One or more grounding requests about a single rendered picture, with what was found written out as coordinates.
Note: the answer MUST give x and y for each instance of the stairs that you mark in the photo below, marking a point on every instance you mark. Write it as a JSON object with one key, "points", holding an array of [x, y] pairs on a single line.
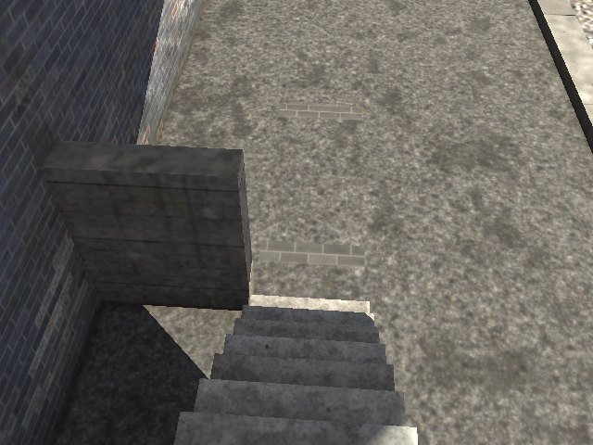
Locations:
{"points": [[299, 371]]}

